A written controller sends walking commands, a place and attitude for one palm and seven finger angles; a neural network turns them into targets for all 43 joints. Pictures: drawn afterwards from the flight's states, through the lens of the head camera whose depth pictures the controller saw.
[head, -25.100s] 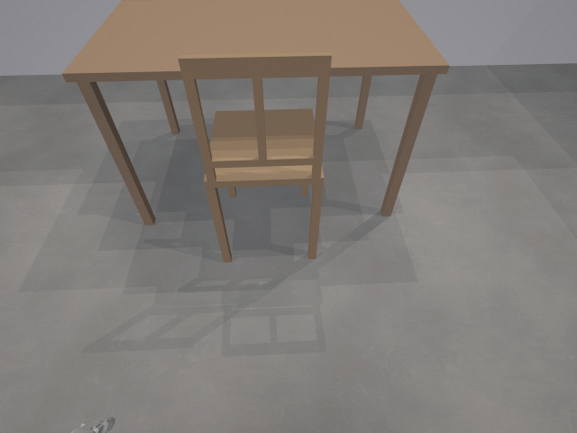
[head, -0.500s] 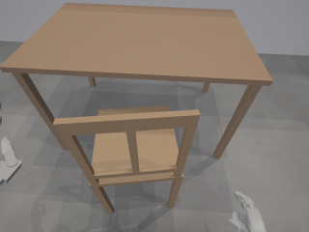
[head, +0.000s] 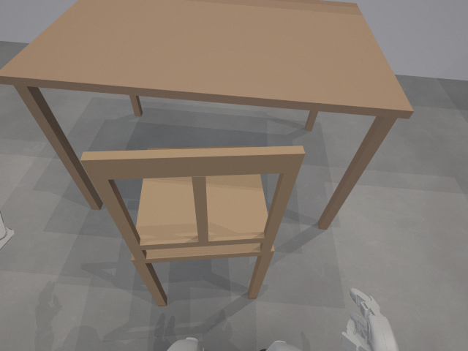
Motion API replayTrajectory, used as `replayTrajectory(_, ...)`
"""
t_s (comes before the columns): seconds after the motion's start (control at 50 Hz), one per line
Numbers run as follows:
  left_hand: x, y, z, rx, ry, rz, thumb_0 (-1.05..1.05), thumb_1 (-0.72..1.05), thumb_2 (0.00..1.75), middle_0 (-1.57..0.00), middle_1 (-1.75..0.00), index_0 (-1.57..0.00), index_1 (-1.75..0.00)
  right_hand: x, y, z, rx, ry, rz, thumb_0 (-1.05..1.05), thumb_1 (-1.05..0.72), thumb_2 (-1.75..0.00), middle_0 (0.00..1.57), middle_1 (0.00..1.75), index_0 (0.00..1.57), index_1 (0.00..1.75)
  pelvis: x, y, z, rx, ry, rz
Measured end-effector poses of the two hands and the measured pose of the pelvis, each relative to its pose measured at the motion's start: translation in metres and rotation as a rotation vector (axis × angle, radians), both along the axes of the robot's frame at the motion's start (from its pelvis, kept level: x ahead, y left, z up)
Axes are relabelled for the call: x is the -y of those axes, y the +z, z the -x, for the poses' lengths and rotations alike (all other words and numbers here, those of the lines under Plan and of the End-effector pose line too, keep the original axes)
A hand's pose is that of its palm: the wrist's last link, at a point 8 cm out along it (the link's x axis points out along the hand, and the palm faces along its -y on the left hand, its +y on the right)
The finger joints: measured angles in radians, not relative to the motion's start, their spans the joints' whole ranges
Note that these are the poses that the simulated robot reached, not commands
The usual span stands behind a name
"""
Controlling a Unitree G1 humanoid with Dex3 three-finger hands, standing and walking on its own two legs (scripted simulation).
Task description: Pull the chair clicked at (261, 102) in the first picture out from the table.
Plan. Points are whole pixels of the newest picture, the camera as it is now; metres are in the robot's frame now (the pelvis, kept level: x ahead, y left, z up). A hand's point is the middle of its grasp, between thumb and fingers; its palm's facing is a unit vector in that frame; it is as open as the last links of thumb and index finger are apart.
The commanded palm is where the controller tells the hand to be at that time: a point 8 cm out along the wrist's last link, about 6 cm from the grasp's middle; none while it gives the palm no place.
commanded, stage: step back with the hand held close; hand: left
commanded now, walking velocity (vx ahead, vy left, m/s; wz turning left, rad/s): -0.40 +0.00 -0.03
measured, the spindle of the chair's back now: (201, 210) +0.40 +0.10 -0.06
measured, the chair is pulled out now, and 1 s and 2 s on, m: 0.16 0.16 0.16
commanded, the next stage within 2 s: stop stepping back and stand still in 0.46 s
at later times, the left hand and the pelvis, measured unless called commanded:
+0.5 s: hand out of the picture +0.14 +0.25 +0.20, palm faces +0.39 -0.81 -0.44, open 7.4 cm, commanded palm +0.08 +0.29 +0.20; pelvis -0.07 +0.00 +0.01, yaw -3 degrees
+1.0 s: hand out of the picture +0.02 +0.27 +0.20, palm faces +0.48 -0.79 -0.39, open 7.4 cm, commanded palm -0.03 +0.30 +0.20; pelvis -0.17 +0.00 +0.02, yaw +1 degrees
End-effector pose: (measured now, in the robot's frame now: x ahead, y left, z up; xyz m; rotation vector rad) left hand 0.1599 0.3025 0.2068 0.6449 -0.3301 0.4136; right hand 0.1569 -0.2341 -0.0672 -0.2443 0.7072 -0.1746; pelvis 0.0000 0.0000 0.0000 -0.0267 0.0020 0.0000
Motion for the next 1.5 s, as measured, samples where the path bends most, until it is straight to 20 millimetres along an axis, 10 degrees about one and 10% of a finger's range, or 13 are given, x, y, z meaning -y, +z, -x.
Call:
replayTrajectory(0.34,-0.017,0.004,0.039,0.035,-0.019,0.073,0.02,0.89,0.9,-0.21,-0.3,-0.21,-0.3,-0.021,0.021,0.028,-0.005,0.037,0.016,0.01,-0.9,-0.9,0.21,0.3,0.2,0.3,-0.01,0.015,0.033,-0.012,-0.002,0.035)
replayTrajectory(0.52,0.015,0.008,0.06,0.016,-0.132,0.065,0.02,0.89,0.9,-0.21,-0.3,-0.21,-0.3,-0.021,0.014,0.058,0.028,0.104,-0.028,0.01,-0.9,-0.9,0.21,0.3,0.21,0.3,0.003,0.014,0.081,-0.019,-0.044,0.067)
replayTrajectory(0.88,-0.002,-0.006,0.15,-0.033,-0.044,0.13,0.02,0.89,0.9,-0.21,-0.3,-0.21,-0.3,0.008,0.028,0.176,-0.003,-0.042,0.027,0.01,-0.9,-0.9,0.21,0.3,0.2,0.3,-0.003,0.02,0.147,0.046,0.001,0.027)
replayTrajectory(1.36,-0.008,-0.01,0.265,0.063,0.002,0.086,0.02,0.89,0.9,-0.21,-0.3,-0.21,-0.3,-0.021,-0.019,0.244,-0.013,0.085,-0.081,0.01,-0.9,-0.9,0.21,0.3,0.2,0.3,-0.001,-0.013,0.238,0.121,0.091,0.044)
replayTrajectory(1.5,-0.027,-0.015,0.296,0.032,0.077,0.19,0.02,0.89,0.9,-0.21,-0.3,-0.21,-0.3,-0.02,0.01,0.274,-0.085,0.073,-0.013,0.01,-0.9,-0.9,0.21,0.3,0.21,0.3,-0.01,0.014,0.252,0.057,0.062,-0.013)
